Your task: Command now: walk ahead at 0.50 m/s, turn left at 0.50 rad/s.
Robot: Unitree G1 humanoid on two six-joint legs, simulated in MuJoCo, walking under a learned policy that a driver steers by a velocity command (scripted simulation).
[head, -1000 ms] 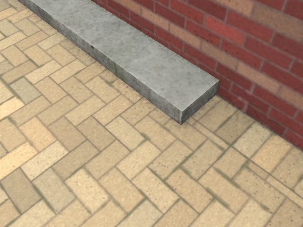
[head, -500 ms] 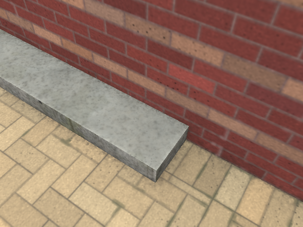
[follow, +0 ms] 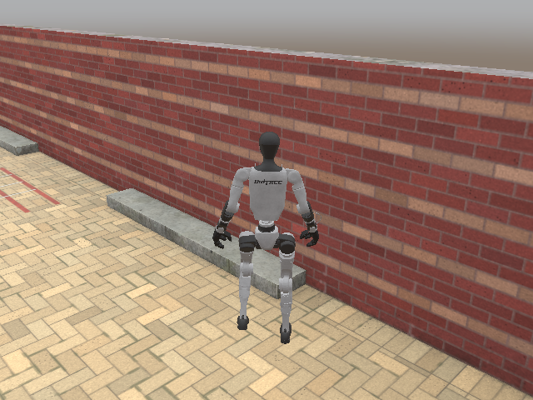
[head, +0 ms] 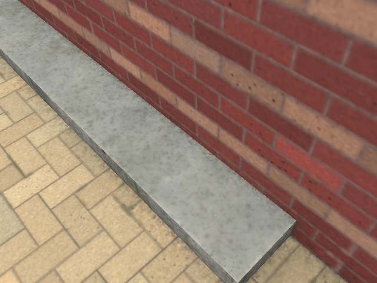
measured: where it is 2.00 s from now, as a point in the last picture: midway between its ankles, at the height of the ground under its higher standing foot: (79, 227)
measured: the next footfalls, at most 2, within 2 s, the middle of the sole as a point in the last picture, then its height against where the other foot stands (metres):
left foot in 0.28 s outside the picture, level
right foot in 0.82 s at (181, 261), level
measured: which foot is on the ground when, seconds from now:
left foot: up 0.00-0.26, down 0.28-0.82, up 0.84-1.00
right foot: down 0.00-0.30, up 0.32-0.80, down 0.82-1.00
